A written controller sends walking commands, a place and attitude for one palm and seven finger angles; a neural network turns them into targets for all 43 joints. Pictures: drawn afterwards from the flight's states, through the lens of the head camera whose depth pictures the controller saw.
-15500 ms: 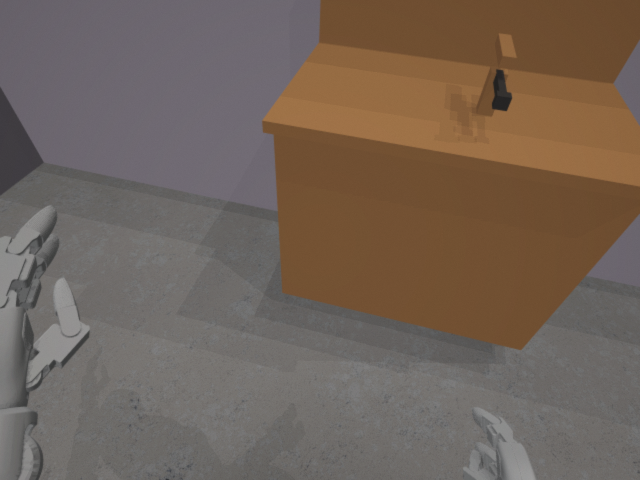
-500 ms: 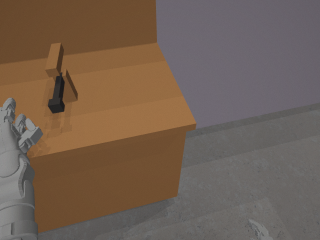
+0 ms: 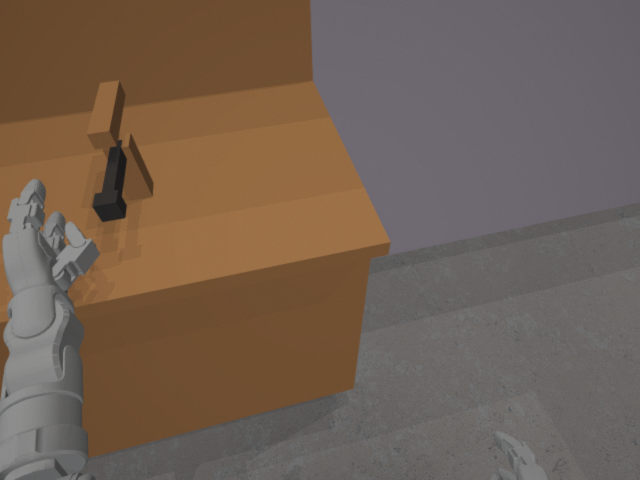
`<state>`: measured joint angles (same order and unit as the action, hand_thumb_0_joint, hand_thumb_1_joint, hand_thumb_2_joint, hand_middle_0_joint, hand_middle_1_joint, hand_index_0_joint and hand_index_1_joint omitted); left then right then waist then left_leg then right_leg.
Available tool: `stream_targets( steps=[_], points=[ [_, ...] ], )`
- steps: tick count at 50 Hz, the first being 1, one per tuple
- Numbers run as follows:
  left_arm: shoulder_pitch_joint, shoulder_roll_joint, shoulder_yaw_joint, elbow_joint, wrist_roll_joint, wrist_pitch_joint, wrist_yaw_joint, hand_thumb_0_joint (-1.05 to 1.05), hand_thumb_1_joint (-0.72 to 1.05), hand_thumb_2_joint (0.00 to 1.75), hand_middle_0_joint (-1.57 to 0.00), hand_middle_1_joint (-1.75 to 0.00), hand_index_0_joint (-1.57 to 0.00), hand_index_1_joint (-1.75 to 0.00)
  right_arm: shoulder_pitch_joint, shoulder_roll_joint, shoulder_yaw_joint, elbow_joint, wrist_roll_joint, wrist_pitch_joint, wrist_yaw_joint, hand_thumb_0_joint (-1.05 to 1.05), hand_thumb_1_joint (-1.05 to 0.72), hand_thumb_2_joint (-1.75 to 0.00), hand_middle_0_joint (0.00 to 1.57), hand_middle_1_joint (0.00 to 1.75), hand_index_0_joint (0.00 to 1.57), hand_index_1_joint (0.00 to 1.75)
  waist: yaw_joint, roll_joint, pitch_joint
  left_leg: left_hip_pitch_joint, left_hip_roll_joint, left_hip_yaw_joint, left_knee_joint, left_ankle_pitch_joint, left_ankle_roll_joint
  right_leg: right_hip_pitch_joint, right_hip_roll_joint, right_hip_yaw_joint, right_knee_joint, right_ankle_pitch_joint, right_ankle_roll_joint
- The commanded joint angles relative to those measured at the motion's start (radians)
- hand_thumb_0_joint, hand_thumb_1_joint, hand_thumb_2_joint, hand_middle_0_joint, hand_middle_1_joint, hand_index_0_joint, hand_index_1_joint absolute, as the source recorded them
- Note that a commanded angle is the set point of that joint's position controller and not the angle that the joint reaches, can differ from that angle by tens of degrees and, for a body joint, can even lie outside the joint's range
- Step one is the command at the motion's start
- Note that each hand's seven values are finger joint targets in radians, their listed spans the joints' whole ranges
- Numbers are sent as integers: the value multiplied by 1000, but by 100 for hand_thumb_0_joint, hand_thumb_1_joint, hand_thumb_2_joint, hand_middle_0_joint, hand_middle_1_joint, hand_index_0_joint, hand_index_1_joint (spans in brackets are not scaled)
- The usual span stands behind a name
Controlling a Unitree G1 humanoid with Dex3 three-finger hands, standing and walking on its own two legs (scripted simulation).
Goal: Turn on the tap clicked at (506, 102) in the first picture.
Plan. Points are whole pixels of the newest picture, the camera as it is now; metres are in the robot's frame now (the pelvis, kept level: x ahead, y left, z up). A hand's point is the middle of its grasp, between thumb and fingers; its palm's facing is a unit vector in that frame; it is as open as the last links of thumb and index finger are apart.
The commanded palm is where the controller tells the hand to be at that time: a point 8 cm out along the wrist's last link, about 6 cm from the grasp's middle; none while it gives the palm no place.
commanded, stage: push the lever round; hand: left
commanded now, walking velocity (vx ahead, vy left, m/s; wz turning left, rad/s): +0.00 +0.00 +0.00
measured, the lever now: (110, 206) +0.40 +0.31 +0.13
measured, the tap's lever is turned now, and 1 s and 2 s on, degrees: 0 17 31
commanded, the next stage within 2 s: none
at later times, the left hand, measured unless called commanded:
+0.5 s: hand (114, 238) +0.36 +0.29 +0.12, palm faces +0.52 -0.85 -0.06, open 7.7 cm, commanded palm +0.31 +0.32 +0.12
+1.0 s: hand (150, 230) +0.37 +0.25 +0.12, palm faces +0.58 -0.81 -0.05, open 7.6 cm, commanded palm +0.32 +0.28 +0.12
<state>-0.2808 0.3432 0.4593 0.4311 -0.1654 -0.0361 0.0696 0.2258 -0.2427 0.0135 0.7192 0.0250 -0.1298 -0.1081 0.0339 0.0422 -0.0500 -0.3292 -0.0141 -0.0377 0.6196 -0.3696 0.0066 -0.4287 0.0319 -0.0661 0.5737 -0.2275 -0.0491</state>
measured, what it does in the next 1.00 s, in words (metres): stands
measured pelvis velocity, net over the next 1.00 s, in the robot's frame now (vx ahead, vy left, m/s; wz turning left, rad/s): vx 0.00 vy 0.01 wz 0.02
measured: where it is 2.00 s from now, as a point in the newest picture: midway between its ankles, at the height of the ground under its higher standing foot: outside the picture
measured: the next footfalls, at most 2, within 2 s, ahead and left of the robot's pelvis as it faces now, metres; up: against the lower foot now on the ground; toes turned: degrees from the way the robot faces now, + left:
none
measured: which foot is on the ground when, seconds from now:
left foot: down 0.00-1.00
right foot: down 0.00-1.00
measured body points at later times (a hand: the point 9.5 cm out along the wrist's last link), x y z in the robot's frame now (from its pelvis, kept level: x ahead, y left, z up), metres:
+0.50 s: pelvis +0.00 +0.00 +0.00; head +0.02 -0.01 +0.45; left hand +0.32 +0.33 +0.12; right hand +0.15 -0.24 -0.11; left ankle -0.03 +0.12 -0.73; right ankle +0.04 -0.09 -0.73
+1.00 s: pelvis +0.00 +0.01 +0.00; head +0.02 -0.01 +0.45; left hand +0.33 +0.29 +0.13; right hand +0.17 -0.22 -0.11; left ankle -0.03 +0.12 -0.73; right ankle +0.04 -0.09 -0.73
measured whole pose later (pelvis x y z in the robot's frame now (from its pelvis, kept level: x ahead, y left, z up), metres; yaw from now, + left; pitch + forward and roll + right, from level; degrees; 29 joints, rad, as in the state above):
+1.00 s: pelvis +0.00 +0.01 +0.00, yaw +1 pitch +4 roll -1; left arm -0.34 0.17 0.27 0.35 -0.08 0.02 0.35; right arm 0.17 -0.22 0.01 0.75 -0.01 -0.09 -0.11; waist 0.04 0.05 -0.05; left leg -0.30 -0.03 -0.05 0.59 -0.35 0.01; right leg -0.40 0.02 -0.07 0.54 -0.22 -0.04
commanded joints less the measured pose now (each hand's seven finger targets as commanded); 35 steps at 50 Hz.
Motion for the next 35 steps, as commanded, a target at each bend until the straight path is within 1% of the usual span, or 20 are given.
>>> stream_targets(
  steps=[1, 6, 10, 11, 13, 14, 15, 17, 18, 19, 20, 23, 24, 26, 28, 29, 31, 32, 33, 35],
  points=[
    [-337, 258, 5, -277, 0, -86, 1, 0, 90, 90, -15, -15, -15, -15, -67, -124, -40, -122, 5, -47, -17, 0, -90, -90, 20, 30, 20, 30, -13, 41, -249, -60, -3, 2, -96, 269, -2, 283, -25, 55, -43, 188, 16],
    [-346, 278, 25, -228, -10, -54, -2, 0, 90, 90, -15, -15, -15, -15, -66, -130, -41, -108, 9, -45, -27, 0, -90, -90, 20, 30, 20, 30, -16, -4, -230, -85, -3, -2, -104, 209, 5, 283, -32, 64, -63, 134, 20],
    [-356, 252, 1, -256, -1, -50, 16, 0, 90, 90, -15, -15, -15, -15, -68, -126, -42, -110, 6, -46, -25, 0, -90, -90, 20, 30, 20, 30, -9, 30, -258, -55, -3, -2, -102, 248, -1, 285, -28, 56, -57, 162, 17],
    [-346, 236, -13, -238, 0, -48, 19, 0, 90, 90, -15, -15, -15, -15, -65, -124, -41, -107, 6, -44, -24, 0, -90, -90, 20, 30, 20, 30, -12, 16, -250, -58, -2, -2, -104, 252, -2, 282, -28, 53, -57, 166, 17],
    [-341, 265, 18, -219, 3, -49, 31, 0, 90, 90, -15, -15, -15, -15, -63, -127, -42, -103, 3, -42, -23, 0, -90, -90, 20, 30, 20, 30, -6, -10, -250, -79, -2, -1, -101, 247, 2, 296, -31, 62, -55, 173, 20],
    [-364, 255, 6, -235, 6, -54, 35, 0, 90, 90, -15, -15, -15, -15, -65, -125, -40, -105, 3, -40, -22, 0, -90, -90, 20, 30, 20, 30, -12, -12, -251, -78, -2, -1, -101, 253, 2, 299, -32, 60, -54, 183, 19],
    [-342, 272, 29, -222, 9, -55, 41, 0, 90, 90, -15, -15, -15, -15, -62, -127, -44, -105, 0, -38, -22, 0, -90, -90, 20, 30, 20, 30, 0, -20, -262, -74, -2, 0, -100, 261, 3, 309, -29, 60, -51, 188, 20],
    [-330, 244, 6, -257, 13, -62, 46, 0, 90, 90, -15, -15, -15, -15, -67, -118, -43, -112, 1, -37, -18, 0, -90, -90, 20, 30, 20, 30, 2, 8, -283, -59, -2, 5, -100, 295, -2, 318, -29, 55, -42, 221, 16],
    [-344, 218, -23, -260, 14, -62, 46, 0, 90, 90, -15, -15, -15, -15, -70, -118, -41, -112, 1, -38, -17, 0, -90, -90, 20, 30, 20, 30, -5, 18, -270, -58, -2, 7, -99, 289, -2, 307, -30, 57, -46, 219, 17],
    [-340, 227, -10, -237, 13, -59, 49, 0, 90, 90, -15, -15, -15, -15, -66, -120, -41, -105, 1, -37, -18, 0, -90, -90, 20, 30, 20, 30, -10, -7, -253, -64, 0, 3, -101, 285, -2, 300, -28, 56, -49, 214, 18],
    [-342, 241, -3, -240, 19, -59, 50, 0, 90, 90, -15, -15, -15, -15, -66, -123, -43, -104, 1, -33, -20, 0, -90, -90, 20, 30, 20, 30, -8, -3, -249, -62, 1, 4, -100, 282, -1, 300, -27, 55, -50, 208, 18],
    [-362, 207, -39, -279, 21, -60, 53, 0, 90, 90, -15, -15, -15, -15, -72, -118, -44, -109, 2, -36, -20, 0, -90, -90, 20, 30, 20, 30, -15, 17, -263, -40, 1, 6, -103, 289, -3, 294, -27, 51, -53, 209, 16],
    [-378, 182, -67, -283, 23, -59, 54, 0, 90, 90, -15, -15, -15, -15, -76, -116, -40, -110, 2, -37, -20, 0, -90, -90, 20, 30, 20, 30, -19, 34, -246, -38, 0, 4, -105, 287, -6, 284, -27, 50, -56, 207, 15],
    [-374, 171, -70, -290, 24, -58, 65, 0, 90, 90, -15, -15, -15, -15, -75, -114, -41, -108, 1, -38, -20, 0, -90, -90, 20, 30, 20, 30, -17, 32, -247, -27, 1, -1, -109, 295, -11, 280, -25, 42, -57, 202, 13],
    [-357, 155, -72, -277, 19, -48, 79, 0, 90, 90, -15, -15, -15, -15, -82, -115, -42, -107, 0, -37, -20, 0, -90, -90, 20, 30, 20, 30, -14, -6, -246, -36, 1, -1, -109, 279, -7, 283, -27, 45, -62, 191, 17],
    [-390, 143, -90, -286, 23, -46, 87, 0, 90, 90, -15, -15, -15, -15, -84, -114, -41, -105, 0, -35, -21, 0, -90, -90, 20, 30, 20, 30, -25, -2, -247, -38, 0, 0, -109, 264, -7, 277, -29, 46, -66, 178, 18],
    [-417, 140, -92, -274, 34, -41, 112, 0, 90, 90, -15, -15, -15, -15, -86, -113, -39, -99, -2, -34, -23, 0, -90, -90, 20, 30, 20, 30, -25, -3, -227, -35, 2, -8, -116, 263, -13, 265, -29, 40, -70, 165, 16],
    [-402, 124, -99, -284, 37, -38, 123, 0, 90, 90, -15, -15, -15, -15, -89, -111, -40, -99, -6, -34, -20, 0, -90, -90, 20, 30, 20, 30, -18, 12, -246, -32, -2, -6, -115, 272, -15, 272, -28, 40, -66, 170, 15],
    [-399, 135, -89, -279, 44, -35, 137, 0, 90, 90, -15, -15, -15, -15, -88, -111, -40, -97, -8, -31, -20, 0, -90, -90, 20, 30, 20, 30, -17, -2, -246, -34, 0, -8, -114, 285, -17, 277, -28, 38, -64, 182, 14],
    [-403, 138, -86, -314, 61, -38, 161, 0, 90, 90, -15, -15, -15, -15, -89, -109, -43, -96, -14, -26, -18, 0, -90, -90, 20, 30, 20, 30, -10, 21, -284, -14, -2, -5, -109, 323, -25, 296, -28, 36, -57, 210, 12]
  ],
)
